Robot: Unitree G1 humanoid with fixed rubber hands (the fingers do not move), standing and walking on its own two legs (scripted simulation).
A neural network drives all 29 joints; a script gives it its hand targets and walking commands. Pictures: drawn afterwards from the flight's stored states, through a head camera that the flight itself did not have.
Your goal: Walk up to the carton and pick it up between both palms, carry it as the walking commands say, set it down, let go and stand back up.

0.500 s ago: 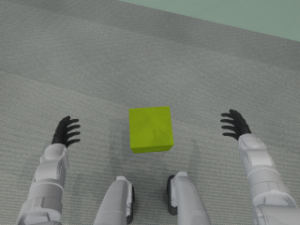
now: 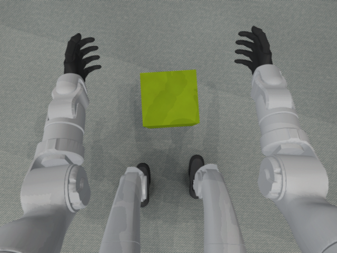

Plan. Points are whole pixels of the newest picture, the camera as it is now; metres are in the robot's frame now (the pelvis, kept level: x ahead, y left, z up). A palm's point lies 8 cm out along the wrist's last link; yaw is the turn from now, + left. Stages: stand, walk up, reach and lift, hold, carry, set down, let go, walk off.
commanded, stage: reach and lift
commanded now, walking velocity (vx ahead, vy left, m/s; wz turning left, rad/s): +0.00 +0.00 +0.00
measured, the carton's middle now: (169, 103) +0.47 +0.01 -0.53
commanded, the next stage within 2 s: none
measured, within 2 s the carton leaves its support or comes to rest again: neither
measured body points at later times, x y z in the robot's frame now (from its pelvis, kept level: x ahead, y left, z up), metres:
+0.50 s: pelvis -0.01 +0.01 -0.08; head +0.31 +0.01 +0.24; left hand +0.49 +0.20 -0.21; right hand +0.51 -0.19 -0.21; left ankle +0.06 +0.14 -0.62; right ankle +0.10 -0.12 -0.62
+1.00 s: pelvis -0.03 +0.01 -0.21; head +0.31 +0.00 +0.08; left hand +0.49 +0.20 -0.36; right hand +0.51 -0.18 -0.36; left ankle +0.06 +0.14 -0.62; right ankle +0.09 -0.12 -0.62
